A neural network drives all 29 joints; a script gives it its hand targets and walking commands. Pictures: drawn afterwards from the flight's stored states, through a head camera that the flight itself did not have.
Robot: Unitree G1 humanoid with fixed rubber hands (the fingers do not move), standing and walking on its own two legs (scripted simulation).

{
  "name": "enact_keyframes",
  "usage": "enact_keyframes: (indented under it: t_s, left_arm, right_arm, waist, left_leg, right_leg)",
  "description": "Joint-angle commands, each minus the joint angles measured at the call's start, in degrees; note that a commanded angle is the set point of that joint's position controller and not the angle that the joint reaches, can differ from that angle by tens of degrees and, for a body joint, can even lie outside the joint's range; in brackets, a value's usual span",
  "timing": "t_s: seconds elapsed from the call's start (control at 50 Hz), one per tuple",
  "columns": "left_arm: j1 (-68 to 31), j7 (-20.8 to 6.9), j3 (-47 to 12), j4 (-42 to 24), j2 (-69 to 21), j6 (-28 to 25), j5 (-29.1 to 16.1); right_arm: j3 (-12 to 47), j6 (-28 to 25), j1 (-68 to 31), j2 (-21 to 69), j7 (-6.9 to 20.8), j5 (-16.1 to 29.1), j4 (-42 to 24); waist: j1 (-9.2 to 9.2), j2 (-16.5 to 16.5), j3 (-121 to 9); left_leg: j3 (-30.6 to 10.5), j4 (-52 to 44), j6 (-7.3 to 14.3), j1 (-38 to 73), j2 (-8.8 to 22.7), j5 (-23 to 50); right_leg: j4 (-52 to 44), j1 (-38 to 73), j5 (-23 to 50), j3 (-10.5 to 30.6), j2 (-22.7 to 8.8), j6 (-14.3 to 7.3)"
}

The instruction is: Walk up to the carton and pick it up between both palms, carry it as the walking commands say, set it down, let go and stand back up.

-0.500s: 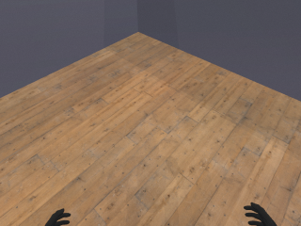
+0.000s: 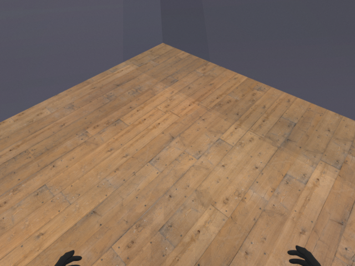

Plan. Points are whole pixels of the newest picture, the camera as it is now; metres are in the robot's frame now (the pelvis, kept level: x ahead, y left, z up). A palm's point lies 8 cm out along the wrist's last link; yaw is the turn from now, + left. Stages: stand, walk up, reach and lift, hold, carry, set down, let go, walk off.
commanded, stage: stand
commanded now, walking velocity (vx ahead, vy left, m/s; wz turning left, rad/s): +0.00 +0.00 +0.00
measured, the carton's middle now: out of the picture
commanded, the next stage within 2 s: walk up in 0.40 s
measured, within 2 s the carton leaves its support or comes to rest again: neither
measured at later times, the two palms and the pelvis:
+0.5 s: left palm out of the picture +0.10 +0.27 -0.08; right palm out of the picture +0.11 -0.31 -0.10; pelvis -0.01 -0.01 +0.00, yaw +0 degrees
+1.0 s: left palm out of the picture +0.12 +0.22 -0.07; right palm out of the picture +0.02 -0.43 -0.09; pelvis -0.05 -0.07 +0.00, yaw -13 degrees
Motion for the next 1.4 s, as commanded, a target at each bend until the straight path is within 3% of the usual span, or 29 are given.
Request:
enact_keyframes:
  t_s: [0.0, 0.02, 0.18, 0.22, 0.28, 0.38, 0.46, 0.56, 0.58, 0.62, 0.64, 0.68, 0.72, 0.76, 0.8, 0.84, 0.86, 0.88, 0.92, 0.96, 1.12, 1.14, 1.16, 1.18, 1.2, 1.24, 1.28, 1.32, 1.38]
  left_arm:
    - [-5.99, -0.14, 2.75, -2.30, 14.54, -1.73, 0.89]
    - [-5.81, 0.04, 2.55, -2.07, 14.33, -1.57, 0.46]
    - [-6.43, 0.09, 1.81, -1.19, 12.03, -1.08, 0.82]
    - [-4.91, 0.25, 1.92, 0.08, 13.58, -1.35, 1.22]
    - [-4.50, 0.35, 1.89, -0.28, 13.54, -1.31, 0.80]
    - [-7.44, 0.51, 2.45, -0.72, 15.28, -1.36, 0.63]
    - [-7.63, 0.45, 2.07, 0.01, 13.71, -1.42, 1.02]
    - [-6.79, 0.61, 2.41, 0.40, 15.20, -1.46, 1.04]
    - [-8.44, -2.81, 3.04, -6.97, 17.53, 1.19, 4.02]
    - [-8.03, -4.07, 3.01, -8.73, 16.58, 2.14, 3.75]
    - [-6.69, -4.12, 3.29, -8.97, 16.40, 2.32, 3.00]
    - [-6.64, -4.64, 2.96, -9.61, 15.20, 2.94, 3.08]
    - [-4.37, -4.53, 4.64, -9.34, 17.12, 3.65, 3.66]
    - [-4.03, -5.79, 4.70, -8.83, 17.40, 3.31, 2.96]
    - [-0.49, -6.84, 4.67, -7.26, 16.05, 2.37, 2.93]
    - [1.73, -6.57, 5.36, -4.96, 16.19, 1.73, 3.83]
    - [2.44, -6.11, 6.46, -5.58, 22.15, 1.91, 5.16]
    - [1.31, -5.79, 6.60, -5.56, 25.81, 3.13, 4.17]
    - [-1.65, -5.00, 5.65, -7.18, 22.85, 4.14, 2.83]
    - [-4.46, -4.97, 4.92, -8.32, 20.06, 4.58, 2.84]
    - [-0.34, -5.49, 5.12, -12.14, 17.43, 4.53, 2.94]
    - [-4.27, -5.35, 5.13, -13.00, 17.20, 4.85, 3.06]
    - [-10.21, -5.69, 4.34, -14.96, 14.47, 4.32, 2.04]
    - [-7.61, -5.72, 4.24, -14.27, 12.08, 4.00, 2.27]
    - [-6.09, -5.98, 5.89, -12.94, 17.87, 4.46, 4.13]
    - [-3.47, -7.75, 6.29, -11.62, 18.87, 4.82, 3.48]
    - [-3.77, -9.55, 5.29, -10.85, 16.58, 4.60, 3.36]
    - [-4.90, -10.57, 4.91, -12.06, 15.76, 4.02, 3.25]
    - [-8.94, -10.69, 5.11, -12.64, 17.01, 3.55, 3.25]
  right_arm:
    - [-3.04, -0.49, -2.81, -8.72, -0.60, -1.05, -0.29]
    - [-3.33, -0.41, -1.85, -9.69, -0.23, -1.23, 1.09]
    - [-3.27, -0.32, -4.01, -10.93, -0.89, -1.28, 1.86]
    - [-3.05, -0.75, -2.05, -10.38, -0.35, -1.38, 2.72]
    - [-3.20, -0.86, -2.00, -10.11, -0.03, -0.89, 2.20]
    - [-3.21, -0.06, -1.72, -10.35, -0.16, -0.51, 3.56]
    - [-2.57, -0.41, -3.89, -9.86, -0.29, -1.38, 3.74]
    - [-1.99, -0.05, -2.78, -8.75, -0.23, -0.70, 4.84]
    - [-6.00, -0.02, -4.42, -14.13, -0.70, -0.05, 2.70]
    - [-7.02, 0.70, 0.82, -15.49, -1.35, 0.34, 2.50]
    - [-7.38, 1.02, -0.02, -16.49, -1.19, 0.53, 2.27]
    - [-8.17, 0.89, 0.12, -18.09, -1.47, -0.22, 1.80]
    - [-8.83, 0.39, -3.69, -19.26, -1.61, -0.42, 0.25]
    - [-8.70, -0.32, -5.52, -19.24, -1.99, -0.38, 0.79]
    - [-9.28, -0.23, -6.50, -20.50, -1.42, -0.70, 1.35]
    - [-8.41, 0.97, -6.37, -17.47, -0.26, -0.20, 2.15]
    - [-7.11, 1.37, -4.72, -12.90, 0.20, 0.32, 1.39]
    - [-6.23, 2.34, -9.57, -11.47, -1.25, 0.90, -1.24]
    - [-6.43, 2.17, -11.19, -14.13, -2.07, 1.25, 0.17]
    - [-6.91, 1.89, -5.25, -16.33, -1.92, 0.77, 2.44]
    - [-6.65, 0.98, -0.59, -16.04, -2.21, 0.83, 2.99]
    - [-7.31, 0.91, 4.79, -16.06, -2.40, 0.67, 5.07]
    - [-8.81, 0.25, 9.19, -19.67, -3.06, -0.73, 5.32]
    - [-10.84, 0.41, 6.29, -24.89, -2.99, -1.06, 4.77]
    - [-9.11, -0.13, -3.99, -22.60, -2.84, -1.42, 1.96]
    - [-8.59, -0.84, -5.76, -19.57, -3.05, -0.82, 1.24]
    - [-8.72, -1.82, -5.23, -19.28, -2.97, -0.60, 1.46]
    - [-9.82, -1.62, -1.74, -21.38, -2.36, -1.48, 2.00]
    - [-10.65, -1.64, 2.15, -22.64, -1.49, -1.62, 3.52]
  waist:
    - [-0.93, -3.05, -3.32]
    - [-0.16, -6.44, -3.92]
    - [-0.46, -1.14, 0.79]
    - [-0.79, -5.64, -1.24]
    - [-0.50, -1.73, -3.28]
    - [-1.77, -7.85, -2.43]
    - [-0.86, -3.36, -1.56]
    - [-1.31, -7.75, -0.13]
    - [-2.08, -8.39, 1.36]
    - [-2.90, -2.74, -0.52]
    - [-2.17, -2.31, -0.98]
    - [-2.44, 6.41, -2.58]
    - [-1.01, 9.85, 0.51]
    - [0.12, 7.95, 0.93]
    - [1.78, 11.55, -2.72]
    - [2.81, 6.41, -3.00]
    - [4.96, -17.82, -1.87]
    - [4.46, -23.40, -0.33]
    - [3.07, -8.81, 0.82]
    - [2.28, -5.87, -3.54]
    - [1.61, -13.23, -6.28]
    - [-1.63, -13.78, -6.18]
    - [-6.31, -5.09, -6.31]
    - [-6.39, 19.66, -7.10]
    - [-1.39, 9.27, -5.97]
    - [0.61, 1.16, -5.00]
    - [0.49, 2.11, 0.03]
    - [-1.35, 7.58, -3.58]
    - [-4.16, 4.44, -4.83]
  left_leg:
    - [-4.14, -7.85, 3.03, 5.20, 3.71, 10.78]
    - [-3.69, -7.20, 3.05, 5.72, 4.30, 10.95]
    - [-5.10, -9.76, 3.61, 3.49, 4.70, 10.58]
    - [-4.36, -9.47, 3.15, 5.28, 4.10, 9.25]
    - [-3.71, -7.42, 2.69, 5.95, 3.63, 9.54]
    - [-3.33, -7.92, 2.47, 5.96, 3.48, 7.13]
    - [-3.43, -9.72, 2.91, 4.99, 3.63, 8.33]
    - [-3.54, -8.49, 2.43, 4.57, 3.37, 7.29]
    - [-2.20, -3.00, 5.75, 8.12, 2.97, 9.21]
    - [-5.82, -5.12, 8.28, 9.16, 6.06, 4.63]
    - [-7.98, -5.52, 9.12, 10.69, 7.90, 3.38]
    - [-14.95, -16.85, 13.38, 6.05, 18.73, 4.10]
    - [-18.49, -21.27, 19.30, 0.76, 28.64, 10.60]
    - [-11.53, -17.52, 15.19, -0.62, 25.82, 10.16]
    - [-4.61, -12.39, 11.61, 4.55, 20.76, 15.56]
    - [4.87, -1.96, 7.04, -3.32, 12.81, 7.55]
    - [9.93, 11.76, 3.82, -13.52, 3.87, -11.53]
    - [5.15, 16.94, 0.63, -20.79, -1.49, -16.42]
    - [0.84, 21.37, 0.61, -16.90, 1.04, -11.72]
    - [1.14, 18.19, 0.22, -15.14, 0.27, -7.07]
    - [-1.38, -3.87, 3.80, -0.92, -3.98, -3.50]
    - [-1.29, -11.71, 5.56, 10.29, -4.33, -1.17]
    - [-7.98, -21.33, 11.13, 22.57, 2.72, -2.01]
    - [-26.58, -27.92, 18.99, 14.46, 24.82, -4.27]
    - [-22.77, -29.24, 19.26, 7.87, 29.55, -4.14]
    - [-13.14, -25.49, 16.21, 4.93, 25.69, 4.54]
    - [-3.43, -23.76, 10.67, 6.51, 18.77, 3.74]
    - [0.35, -20.75, 11.51, 9.10, 19.21, 7.15]
    - [1.22, -20.12, 12.97, 10.45, 23.42, 5.41]
  right_leg:
    - [-13.53, 0.69, 9.76, 8.91, -7.42, -3.14]
    - [-13.46, 1.18, 10.27, 8.57, -7.26, -3.13]
    - [-13.96, -0.58, 9.65, 8.21, -6.47, -3.07]
    - [-15.00, 0.16, 8.20, 8.79, -7.02, -3.27]
    - [-15.19, 0.53, 8.56, 9.24, -7.17, -3.01]
    - [-16.34, -0.36, 9.62, 9.80, -7.65, -2.68]
    - [-16.33, 1.43, 10.41, 10.36, -7.39, -2.70]
    - [-17.76, -0.19, 7.80, 11.54, -8.53, -3.11]
    - [-14.04, -11.03, 23.99, 15.62, -4.02, -5.92]
    - [-8.96, -14.74, 24.70, 13.22, -3.38, -6.32]
    - [-7.92, -16.19, 21.31, 13.92, -2.60, -3.23]
    - [6.20, -11.65, 9.24, 5.93, 2.44, -0.59]
    - [24.47, -13.89, -6.24, 7.84, -1.39, 2.91]
    - [14.69, -12.24, -5.46, 8.56, -5.52, 2.26]
    - [2.39, -6.77, -3.38, 4.50, -3.36, 2.75]
    - [-14.35, 4.64, 3.60, 3.81, 0.44, 1.30]
    - [-27.09, 6.42, 6.89, 22.50, -8.85, -0.90]
    - [-30.22, 7.00, 17.00, 30.60, -10.85, -5.28]
    - [-28.44, 1.99, 19.31, 29.21, -10.20, -7.17]
    - [-23.36, 11.70, 29.15, 25.09, -7.19, -5.37]
    - [-19.97, 6.09, 37.94, 29.61, -6.99, -4.76]
    - [-21.08, -2.83, 31.43, 27.01, -3.38, 1.46]
    - [-13.07, -17.76, 30.76, 18.06, 4.06, 11.32]
    - [16.10, -19.66, -3.31, 9.14, 8.76, 9.46]
    - [26.26, -18.45, -4.14, 11.36, 0.14, 6.08]
    - [28.10, -14.13, 0.95, 12.02, -3.70, 3.89]
    - [17.47, -15.19, 4.22, 7.75, -3.65, 2.76]
    - [8.34, -11.72, 0.02, 4.60, -4.56, 2.87]
    - [1.68, -11.40, -2.38, 1.71, -5.36, 2.25]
